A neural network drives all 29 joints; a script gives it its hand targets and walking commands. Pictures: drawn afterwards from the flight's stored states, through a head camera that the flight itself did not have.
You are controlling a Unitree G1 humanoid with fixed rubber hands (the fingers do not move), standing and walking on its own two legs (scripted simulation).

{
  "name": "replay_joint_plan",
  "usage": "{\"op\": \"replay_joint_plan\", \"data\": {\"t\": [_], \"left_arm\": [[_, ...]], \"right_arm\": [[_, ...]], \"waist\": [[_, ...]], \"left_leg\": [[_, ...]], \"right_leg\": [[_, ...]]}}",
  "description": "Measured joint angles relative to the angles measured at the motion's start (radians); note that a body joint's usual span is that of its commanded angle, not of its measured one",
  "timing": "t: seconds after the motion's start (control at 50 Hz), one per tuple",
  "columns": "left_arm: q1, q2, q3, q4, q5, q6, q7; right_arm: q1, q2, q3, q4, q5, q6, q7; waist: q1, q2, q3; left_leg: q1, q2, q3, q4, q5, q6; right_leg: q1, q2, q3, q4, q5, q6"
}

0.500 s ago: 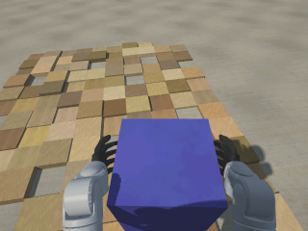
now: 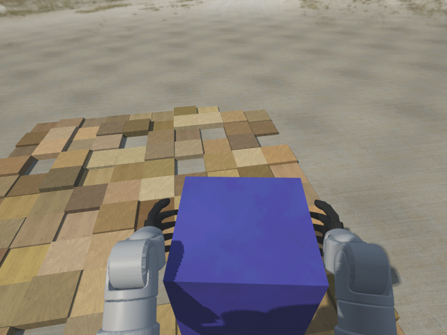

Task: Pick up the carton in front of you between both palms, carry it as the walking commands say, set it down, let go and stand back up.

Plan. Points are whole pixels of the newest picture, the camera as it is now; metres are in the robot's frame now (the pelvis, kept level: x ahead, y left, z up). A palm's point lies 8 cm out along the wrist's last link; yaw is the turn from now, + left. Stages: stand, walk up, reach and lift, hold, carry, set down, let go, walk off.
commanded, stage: carry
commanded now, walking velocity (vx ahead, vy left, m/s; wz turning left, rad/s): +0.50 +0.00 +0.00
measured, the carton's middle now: (241, 263) +0.28 +0.00 +0.04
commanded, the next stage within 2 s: none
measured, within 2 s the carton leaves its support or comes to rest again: neither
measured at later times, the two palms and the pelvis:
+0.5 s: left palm (171, 141) +0.59 +0.18 +0.11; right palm (285, 139) +0.59 -0.12 +0.12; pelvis +0.25 +0.03 +0.00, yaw +0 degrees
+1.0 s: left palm (178, 99) +0.74 +0.17 +0.16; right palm (280, 99) +0.74 -0.13 +0.16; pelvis +0.36 +0.02 +0.01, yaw +0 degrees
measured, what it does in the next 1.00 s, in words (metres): walks ahead: left foot, then right foot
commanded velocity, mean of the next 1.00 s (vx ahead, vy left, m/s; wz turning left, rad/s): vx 0.04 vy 0.00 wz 0.00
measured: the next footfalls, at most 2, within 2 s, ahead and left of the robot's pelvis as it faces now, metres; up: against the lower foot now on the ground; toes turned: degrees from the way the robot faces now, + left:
left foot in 0.38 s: +0.39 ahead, +0.09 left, +0.00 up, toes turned +8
right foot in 0.64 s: +0.34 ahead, -0.09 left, +0.00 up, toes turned -3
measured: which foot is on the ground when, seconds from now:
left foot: up 0.00-0.36, down 0.38-1.00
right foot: down 0.00-0.38, up 0.40-0.62, down 0.64-1.00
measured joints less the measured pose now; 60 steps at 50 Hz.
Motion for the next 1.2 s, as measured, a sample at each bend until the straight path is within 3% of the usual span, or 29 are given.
{"op": "replay_joint_plan", "data": {"t": [0.06,0.14,0.24,0.32,0.38,0.42,0.48,0.54,0.66,0.82,0.98,1.06,1.2], "left_arm": [[-0.014,0.003,-0.01,0.039,0.003,0.005,0.011],[0.001,0.006,-0.001,0.011,-0.007,0.0,0.017],[0.015,-0.013,0.021,-0.073,-0.015,-0.025,0.018],[-0.014,-0.024,0.025,-0.139,-0.017,-0.032,0.019],[-0.06,-0.005,0.032,-0.153,-0.024,-0.023,0.019],[-0.128,0.04,0.038,-0.113,-0.042,-0.012,0.019],[-0.206,0.076,0.052,-0.057,-0.056,0.017,0.023],[-0.295,0.091,0.059,-0.02,-0.064,0.041,0.039],[-0.487,0.127,0.084,0.068,-0.059,0.077,0.045],[-0.632,0.149,0.138,0.248,-0.047,0.138,0.045],[-0.611,0.129,0.18,0.383,-0.028,0.113,0.043],[-0.539,0.107,0.168,0.387,-0.023,0.074,0.041],[-0.445,0.096,0.13,0.245,-0.044,0.029,0.041]], "right_arm": [[-0.025,-0.021,-0.004,0.044,0.014,0.012,-0.001],[-0.04,-0.009,-0.005,0.05,0.011,0.002,-0.001],[-0.025,0.018,-0.009,-0.026,0.009,-0.032,-0.001],[-0.033,0.019,-0.016,-0.105,0.019,-0.045,-0.001],[-0.08,0.012,-0.016,-0.112,0.024,-0.041,-0.006],[-0.136,0.012,-0.017,-0.069,0.019,-0.052,-0.017],[-0.212,-0.007,-0.023,-0.009,0.03,-0.031,-0.03],[-0.29,-0.034,-0.04,0.021,0.049,-0.008,-0.041],[-0.472,-0.093,-0.08,0.103,0.079,0.027,-0.047],[-0.626,-0.126,-0.119,0.284,0.073,0.099,-0.047],[-0.62,-0.104,-0.146,0.426,0.04,0.083,-0.046],[-0.553,-0.087,-0.144,0.428,0.032,0.05,-0.043],[-0.479,-0.07,-0.112,0.299,0.041,0.008,-0.043]], "waist": [[0.01,-0.003,0.024],[0.013,-0.003,0.06],[0.011,-0.013,0.11],[0.006,-0.012,0.152],[-0.009,-0.009,0.173],[-0.03,-0.064,0.21],[-0.04,-0.074,0.244],[-0.045,-0.065,0.264],[-0.044,-0.056,0.266],[-0.04,-0.027,0.191],[-0.026,-0.017,0.154],[-0.018,-0.017,0.162],[-0.005,-0.014,0.216]], "left_leg": [[-0.19,-0.007,-0.045,0.314,0.009,0.021],[-0.381,0.027,-0.053,0.398,0.142,0.01],[-0.473,0.04,-0.036,0.175,0.22,-0.016],[-0.432,-0.005,0.019,-0.07,0.368,0.001],[-0.311,-0.044,0.071,-0.247,0.573,0.02],[-0.32,-0.068,0.097,-0.18,0.663,0.073],[-0.288,-0.068,0.093,-0.171,0.592,0.115],[-0.254,-0.063,0.087,-0.213,0.585,0.109],[-0.221,-0.073,0.085,-0.183,0.522,0.097],[-0.188,-0.072,0.078,-0.169,0.461,0.08],[-0.166,-0.063,0.064,-0.164,0.425,0.07],[-0.152,-0.062,0.058,-0.178,0.422,0.061],[-0.168,-0.057,0.053,-0.166,0.417,0.061]], "right_leg": [[0.04,0.012,-0.014,-0.009,-0.074,-0.023],[0.127,0.029,-0.018,-0.099,-0.084,-0.012],[0.247,0.021,-0.004,-0.186,-0.121,0.013],[0.32,0.0,0.003,-0.158,-0.204,0.051],[0.322,-0.018,0.016,0.034,-0.306,0.074],[0.243,-0.036,0.1,0.261,-0.327,0.086],[0.134,0.014,0.186,0.387,-0.391,0.068],[0.08,0.032,0.198,0.243,-0.35,0.051],[0.092,0.022,0.184,-0.021,-0.035,0.046],[0.1,0.024,0.184,0.041,-0.103,0.039],[0.135,0.036,0.174,0.018,-0.114,0.031],[0.121,0.038,0.168,0.056,-0.091,0.019],[0.141,0.044,0.165,0.005,-0.117,0.023]]}}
